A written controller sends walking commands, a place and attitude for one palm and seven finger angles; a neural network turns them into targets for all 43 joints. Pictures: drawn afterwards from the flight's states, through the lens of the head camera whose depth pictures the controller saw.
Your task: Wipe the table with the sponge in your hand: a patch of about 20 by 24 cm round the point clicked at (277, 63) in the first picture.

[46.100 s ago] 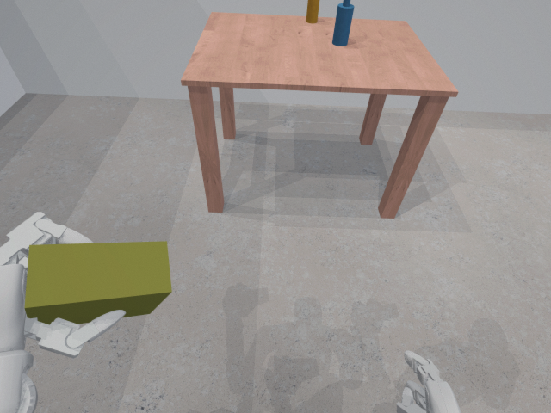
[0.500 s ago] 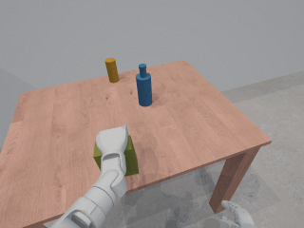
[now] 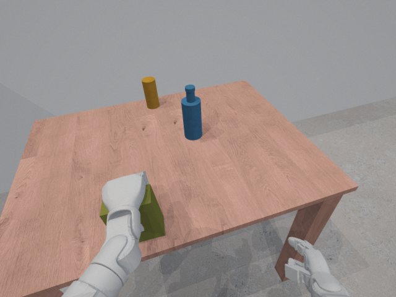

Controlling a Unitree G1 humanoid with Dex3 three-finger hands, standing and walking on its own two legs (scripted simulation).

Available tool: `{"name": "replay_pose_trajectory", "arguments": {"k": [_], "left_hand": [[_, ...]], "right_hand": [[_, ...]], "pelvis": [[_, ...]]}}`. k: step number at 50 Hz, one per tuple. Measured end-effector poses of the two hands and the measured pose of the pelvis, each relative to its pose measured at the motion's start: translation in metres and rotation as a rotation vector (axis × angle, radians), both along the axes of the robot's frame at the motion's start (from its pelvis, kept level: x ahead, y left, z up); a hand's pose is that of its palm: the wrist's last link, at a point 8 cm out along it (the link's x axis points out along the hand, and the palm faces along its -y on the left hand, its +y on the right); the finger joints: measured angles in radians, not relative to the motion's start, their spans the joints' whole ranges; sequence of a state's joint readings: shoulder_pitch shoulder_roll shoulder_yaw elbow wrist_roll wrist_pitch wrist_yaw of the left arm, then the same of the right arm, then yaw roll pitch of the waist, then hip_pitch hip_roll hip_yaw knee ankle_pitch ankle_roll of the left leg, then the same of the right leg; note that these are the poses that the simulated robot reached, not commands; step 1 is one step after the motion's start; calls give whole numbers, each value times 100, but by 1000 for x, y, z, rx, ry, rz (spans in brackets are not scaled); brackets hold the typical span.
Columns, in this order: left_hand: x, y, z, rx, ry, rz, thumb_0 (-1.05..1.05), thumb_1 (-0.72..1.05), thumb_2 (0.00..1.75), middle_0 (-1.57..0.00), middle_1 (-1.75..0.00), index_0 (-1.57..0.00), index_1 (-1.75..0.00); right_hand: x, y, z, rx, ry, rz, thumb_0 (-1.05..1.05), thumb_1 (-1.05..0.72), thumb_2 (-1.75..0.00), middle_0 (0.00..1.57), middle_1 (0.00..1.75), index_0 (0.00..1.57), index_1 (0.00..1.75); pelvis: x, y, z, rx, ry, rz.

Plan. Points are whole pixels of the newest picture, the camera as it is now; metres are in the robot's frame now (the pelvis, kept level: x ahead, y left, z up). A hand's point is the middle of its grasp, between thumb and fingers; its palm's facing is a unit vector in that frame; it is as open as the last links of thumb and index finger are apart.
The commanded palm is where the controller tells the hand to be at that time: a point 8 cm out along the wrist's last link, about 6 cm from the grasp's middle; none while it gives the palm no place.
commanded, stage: wipe forward along the middle lane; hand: left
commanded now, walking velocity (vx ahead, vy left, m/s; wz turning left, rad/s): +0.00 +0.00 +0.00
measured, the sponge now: (137, 221) +0.30 +0.19 -0.03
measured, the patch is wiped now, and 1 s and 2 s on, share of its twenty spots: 0.95 0.95 0.95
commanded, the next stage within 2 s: slide back across to the first lane in 1.62 s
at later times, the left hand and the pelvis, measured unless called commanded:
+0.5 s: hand (131, 193) +0.34 +0.21 +0.03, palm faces -0.07 -0.04 -1.00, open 10.1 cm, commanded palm +0.32 +0.22 +0.06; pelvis -0.02 +0.00 -0.01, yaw +1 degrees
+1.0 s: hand (128, 176) +0.39 +0.23 +0.02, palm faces -0.10 -0.02 -1.00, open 10.1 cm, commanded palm +0.38 +0.24 +0.06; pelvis -0.02 +0.00 -0.01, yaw +1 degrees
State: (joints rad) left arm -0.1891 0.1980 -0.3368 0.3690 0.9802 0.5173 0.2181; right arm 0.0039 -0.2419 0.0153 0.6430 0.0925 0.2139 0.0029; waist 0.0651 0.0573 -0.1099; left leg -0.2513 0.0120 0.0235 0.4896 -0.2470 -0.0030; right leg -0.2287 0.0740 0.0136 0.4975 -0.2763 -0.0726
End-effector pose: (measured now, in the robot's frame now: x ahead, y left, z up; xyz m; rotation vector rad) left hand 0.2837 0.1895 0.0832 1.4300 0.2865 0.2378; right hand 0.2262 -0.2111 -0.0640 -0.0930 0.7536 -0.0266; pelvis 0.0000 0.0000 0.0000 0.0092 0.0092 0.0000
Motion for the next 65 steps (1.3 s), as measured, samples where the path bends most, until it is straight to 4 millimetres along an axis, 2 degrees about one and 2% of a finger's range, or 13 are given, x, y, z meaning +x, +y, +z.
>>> {"name": "replay_pose_trajectory", "arguments": {"k": [7,15,22,35,42,50,65], "left_hand": [[0,3,-4,23,19,-8,-1,-52,106,-71,-136,-72,-139],[11,4,-5,46,38,-6,-2,-54,106,-74,-133,-75,-135],[28,9,-3,75,48,2,-2,-55,107,-76,-131,-77,-133],[62,23,-2,106,78,-1,0,-55,107,-77,-130,-78,-133],[79,31,-3,110,85,8,0,-55,107,-77,-130,-78,-133],[95,39,-3,112,90,20,0,-55,107,-77,-130,-78,-133],[116,51,-3,116,90,27,0,-56,107,-77,-130,-78,-133]], "right_hand": [[-8,1,-8,-2,26,-2,1,-90,-90,20,29,20,30],[-31,-4,-25,-24,87,-27,1,-90,-90,20,29,20,30],[-61,-14,-40,-44,150,-62,1,-90,-90,20,29,20,30],[-127,-45,-63,-88,281,-157,1,-91,-90,20,29,20,30],[-152,-52,-70,-97,342,-191,1,-91,-90,20,29,20,30],[-162,-50,-72,-95,373,-205,1,-91,-90,20,29,20,30],[-157,-36,-70,-104,372,-193,1,-90,-90,20,29,20,30]], "pelvis": [[-2,1,-1,-1,7,6],[-9,1,-3,-1,25,18],[-18,-2,-6,-1,52,24],[-27,-6,-12,-7,108,21],[-27,-6,-13,-10,141,19],[-23,-4,-15,-16,170,13],[-21,9,-17,-29,208,17]]}}
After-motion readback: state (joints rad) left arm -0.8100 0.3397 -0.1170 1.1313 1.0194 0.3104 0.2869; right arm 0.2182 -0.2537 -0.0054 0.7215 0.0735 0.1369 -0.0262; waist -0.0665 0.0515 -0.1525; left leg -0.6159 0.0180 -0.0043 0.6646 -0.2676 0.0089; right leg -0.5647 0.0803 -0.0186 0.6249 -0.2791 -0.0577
